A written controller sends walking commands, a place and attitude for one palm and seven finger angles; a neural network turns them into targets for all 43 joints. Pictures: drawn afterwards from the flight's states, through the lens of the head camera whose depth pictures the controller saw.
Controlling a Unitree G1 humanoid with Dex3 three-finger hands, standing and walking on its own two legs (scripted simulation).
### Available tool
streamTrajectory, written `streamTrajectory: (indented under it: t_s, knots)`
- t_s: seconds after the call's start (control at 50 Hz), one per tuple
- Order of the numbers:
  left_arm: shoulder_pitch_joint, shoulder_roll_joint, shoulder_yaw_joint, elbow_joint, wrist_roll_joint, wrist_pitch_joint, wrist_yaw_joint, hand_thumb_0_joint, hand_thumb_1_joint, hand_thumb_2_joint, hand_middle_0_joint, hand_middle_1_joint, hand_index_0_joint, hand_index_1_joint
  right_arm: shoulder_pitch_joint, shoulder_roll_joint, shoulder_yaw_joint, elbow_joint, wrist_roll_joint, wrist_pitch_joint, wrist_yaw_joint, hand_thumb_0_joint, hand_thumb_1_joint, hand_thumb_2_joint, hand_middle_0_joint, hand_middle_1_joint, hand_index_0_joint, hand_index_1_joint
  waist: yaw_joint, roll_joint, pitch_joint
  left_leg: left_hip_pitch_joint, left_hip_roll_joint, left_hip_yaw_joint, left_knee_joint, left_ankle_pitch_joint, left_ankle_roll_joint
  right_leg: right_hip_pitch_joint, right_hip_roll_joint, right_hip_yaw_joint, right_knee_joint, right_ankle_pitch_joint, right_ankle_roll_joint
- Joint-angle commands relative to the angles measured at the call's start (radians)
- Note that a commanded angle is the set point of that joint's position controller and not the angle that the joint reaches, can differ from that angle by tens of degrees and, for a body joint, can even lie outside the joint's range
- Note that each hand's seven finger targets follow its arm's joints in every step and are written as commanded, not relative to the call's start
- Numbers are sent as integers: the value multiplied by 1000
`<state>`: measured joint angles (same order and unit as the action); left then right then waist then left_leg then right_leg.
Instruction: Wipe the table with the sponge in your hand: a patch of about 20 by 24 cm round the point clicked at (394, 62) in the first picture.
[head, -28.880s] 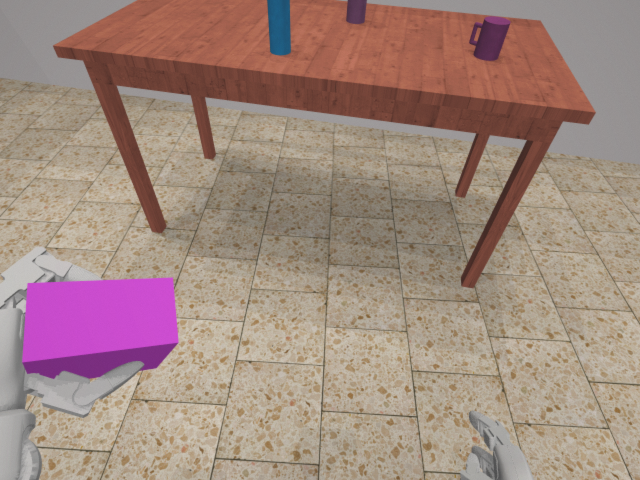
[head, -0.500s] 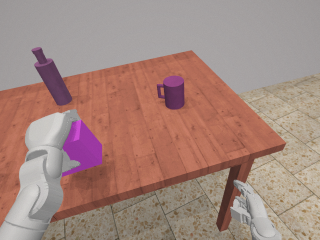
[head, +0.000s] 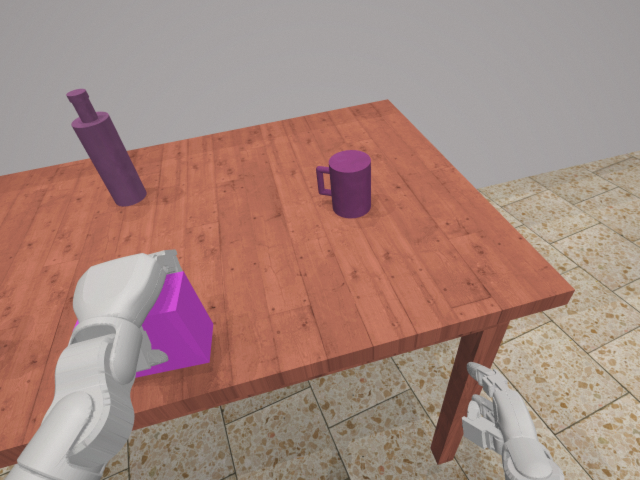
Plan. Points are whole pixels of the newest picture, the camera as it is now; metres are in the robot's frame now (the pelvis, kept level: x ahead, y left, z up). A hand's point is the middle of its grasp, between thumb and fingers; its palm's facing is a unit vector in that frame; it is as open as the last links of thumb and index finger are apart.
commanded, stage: lower the sponge onto the table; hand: left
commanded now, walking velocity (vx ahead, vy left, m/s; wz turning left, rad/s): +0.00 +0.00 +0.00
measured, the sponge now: (157, 335) +0.24 +0.27 +0.08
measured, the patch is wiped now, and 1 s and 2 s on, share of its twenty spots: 0.00 0.00 0.05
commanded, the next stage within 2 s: wipe forward along the first lane in 1.04 s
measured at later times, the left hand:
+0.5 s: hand (141, 320) +0.24 +0.28 +0.11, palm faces +0.02 -0.08 -1.00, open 10.1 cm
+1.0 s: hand (133, 316) +0.24 +0.29 +0.10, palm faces +0.06 -0.09 -0.99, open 10.1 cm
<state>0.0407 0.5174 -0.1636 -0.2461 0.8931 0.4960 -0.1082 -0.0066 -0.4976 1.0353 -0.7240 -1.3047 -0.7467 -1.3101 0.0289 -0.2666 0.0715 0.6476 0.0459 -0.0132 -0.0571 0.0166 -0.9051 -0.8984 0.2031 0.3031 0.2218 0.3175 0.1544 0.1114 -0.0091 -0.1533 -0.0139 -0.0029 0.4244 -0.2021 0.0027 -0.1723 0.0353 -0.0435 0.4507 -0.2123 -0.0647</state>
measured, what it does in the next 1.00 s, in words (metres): stands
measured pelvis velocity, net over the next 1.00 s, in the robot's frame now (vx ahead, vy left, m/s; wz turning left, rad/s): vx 0.01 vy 0.01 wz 0.00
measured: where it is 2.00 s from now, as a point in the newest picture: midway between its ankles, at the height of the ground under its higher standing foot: outside the picture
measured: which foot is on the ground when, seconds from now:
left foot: down 0.00-1.00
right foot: down 0.00-1.00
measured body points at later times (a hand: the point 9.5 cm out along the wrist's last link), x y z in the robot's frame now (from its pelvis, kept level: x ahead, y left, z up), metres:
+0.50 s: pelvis +0.01 +0.00 +0.00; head -0.02 -0.05 +0.45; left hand +0.23 +0.28 +0.16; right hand +0.27 -0.20 -0.07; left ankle +0.02 +0.12 -0.74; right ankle +0.03 -0.08 -0.74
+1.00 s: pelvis +0.01 +0.01 +0.00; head -0.01 -0.03 +0.45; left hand +0.23 +0.29 +0.16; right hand +0.26 -0.19 -0.07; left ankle +0.02 +0.12 -0.74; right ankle +0.03 -0.08 -0.74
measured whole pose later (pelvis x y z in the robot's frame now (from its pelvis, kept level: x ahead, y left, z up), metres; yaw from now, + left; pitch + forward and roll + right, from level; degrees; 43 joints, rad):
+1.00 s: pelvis +0.01 +0.01 +0.00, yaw +0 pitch -3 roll +0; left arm 0.13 0.50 -0.07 -0.19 0.90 0.41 -0.01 -0.01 -0.50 1.04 -0.72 -1.31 -0.74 -1.32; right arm 0.05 -0.26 0.05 0.66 0.04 -0.01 -0.05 0.02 -0.90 -0.90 0.20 0.30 0.20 0.30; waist 0.14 0.10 -0.03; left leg -0.16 -0.01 0.00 0.44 -0.23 0.01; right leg -0.17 0.04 -0.04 0.44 -0.22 -0.05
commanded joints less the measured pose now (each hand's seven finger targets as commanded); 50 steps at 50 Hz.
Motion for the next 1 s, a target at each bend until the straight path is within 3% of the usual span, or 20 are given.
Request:
streamTrajectory:
  t_s: [0.0,0.06,0.1,0.16,0.2,0.22,0.3,0.36,0.4,0.46,0.5,0.56,0.6,0.66,0.7,0.76,0.8,0.84,0.9,0.98]
  knots:
    - [-423,286,233,-209,93,-54,99,0,100,1300,-1200,-1600,-1200,-1600,-261,-65,-30,-174,0,-77,-6,0,-900,-900,200,300,200,300,-3,-13,-200,69,-25,-53,-53,90,33,34,-15,169,-130,-36,-27]
    - [-367,216,208,-119,46,-56,122,0,100,1300,-1200,-1600,-1200,-1600,-235,-61,-36,-151,-4,-80,-1,0,-900,-900,200,300,200,300,0,-48,-188,54,-22,-37,-57,117,28,54,-27,116,-137,8,-11]
    - [-337,223,229,-96,37,-29,121,0,100,1300,-1200,-1600,-1200,-1600,-281,-63,-34,-153,8,-79,3,0,-900,-900,200,300,200,300,9,-35,-162,42,-21,-42,-62,101,24,45,-24,154,-137,-7,-21]
    - [-258,179,198,-88,12,1,101,0,100,1300,-1200,-1600,-1200,-1600,-264,-73,-37,-153,6,-58,13,0,-900,-900,200,300,200,300,5,-74,-172,22,-20,-25,-53,143,26,74,-34,107,-124,69,-1]
    - [-230,190,207,-107,17,16,82,0,100,1300,-1200,-1600,-1200,-1600,-294,-73,-34,-168,15,-55,14,0,-900,-900,200,300,200,300,0,-72,-156,22,-21,-32,-48,131,29,56,-27,143,-125,46,-6]
    - [-218,146,168,-111,9,20,72,0,100,1300,-1200,-1600,-1200,-1600,-278,-72,-31,-177,9,-53,15,0,-900,-900,200,300,200,300,-1,-79,-171,9,-18,-21,-42,138,31,71,-39,107,-112,68,1]
    - [-227,239,219,-172,48,7,59,0,100,1300,-1200,-1600,-1200,-1600,-284,-80,-32,-184,7,-48,10,0,-900,-900,200,300,200,300,-6,-64,-188,29,-22,-33,-30,142,37,58,-28,146,-107,61,-4]
    - [-245,242,214,-158,71,-26,68,0,100,1300,-1200,-1600,-1200,-1600,-236,-78,-34,-174,-8,-50,8,0,-900,-900,200,300,200,300,-9,-67,-193,31,-26,-27,-22,169,41,61,-34,118,-104,88,-1]
    - [-269,305,275,-201,70,-60,84,0,100,1300,-1200,-1600,-1200,-1600,-246,-77,-37,-179,-3,-65,-1,0,-900,-900,200,300,200,300,-5,-43,-207,57,-28,-40,-17,154,42,52,-24,168,-115,57,-13]
    - [-260,206,210,-161,46,-105,104,0,100,1300,-1200,-1600,-1200,-1600,-204,-67,-42,-164,-9,-77,-4,0,-900,-900,200,300,200,300,-18,-35,-175,64,-24,-31,-20,168,38,33,-30,116,-126,79,-5]
    - [-261,244,252,-139,40,-108,116,0,100,1300,-1200,-1600,-1200,-1600,-229,-71,-43,-159,-2,-83,-10,0,-900,-900,200,300,200,300,-16,-19,-143,64,-23,-39,-26,131,34,13,-24,157,-142,32,-15]
    - [-232,204,223,-88,34,-104,120,0,100,1300,-1200,-1600,-1200,-1600,-209,-78,-48,-148,-6,-76,-8,0,-900,-900,200,300,200,300,-17,-44,-146,44,-23,-30,-30,142,32,33,-34,117,-139,57,-3]
    - [-220,234,254,-87,33,-89,119,0,100,1300,-1200,-1600,-1200,-1600,-243,-79,-47,-155,2,-79,-9,0,-900,-900,200,300,200,300,-10,-45,-157,43,-23,-36,-31,131,31,38,-30,154,-134,40,-11]
    - [-180,207,232,-74,30,-81,111,0,100,1300,-1200,-1600,-1200,-1600,-216,-85,-49,-154,-5,-68,-5,0,-900,-900,200,300,200,300,-11,-68,-178,29,-22,-26,-29,167,32,65,-37,105,-117,103,2]
    - [-169,239,264,-98,34,-82,108,0,100,1300,-1200,-1600,-1200,-1600,-242,-84,-48,-163,0,-71,-4,0,-900,-900,200,300,200,300,-7,-55,-189,41,-22,-35,-25,165,34,63,-27,139,-112,97,-6]
    - [-143,196,229,-102,33,-95,106,0,100,1300,-1200,-1600,-1200,-1600,-204,-84,-48,-161,-8,-65,1,0,-900,-900,200,300,200,300,-12,-63,-191,32,-19,-29,-24,194,36,65,-31,92,-102,140,3]
    - [-131,229,268,-122,37,-101,113,0,100,1300,-1200,-1600,-1200,-1600,-227,-83,-50,-170,-2,-70,1,0,-900,-900,200,300,200,300,-6,-44,-178,37,-17,-40,-23,177,34,55,-23,132,-102,117,-9]
    - [-97,189,242,-106,35,-102,117,0,100,1300,-1200,-1600,-1200,-1600,-197,-81,-52,-165,-6,-65,6,0,-900,-900,200,300,200,300,-10,-86,-181,26,-16,-28,-17,192,35,54,-31,98,-96,135,3]
    - [-98,202,255,-107,34,-90,120,0,100,1300,-1200,-1600,-1200,-1600,-227,-86,-52,-167,1,-56,6,0,-900,-900,200,300,200,300,-12,-70,-143,23,-14,-40,-26,159,33,28,-19,121,-106,96,-5]
    - [-107,154,202,-73,43,-74,126,0,100,1300,-1200,-1600,-1200,-1600,-200,-90,-55,-159,1,-45,6,0,-900,-900,200,300,200,300,-18,-65,-137,7,-11,-33,-33,146,31,20,-25,81,-103,78,3]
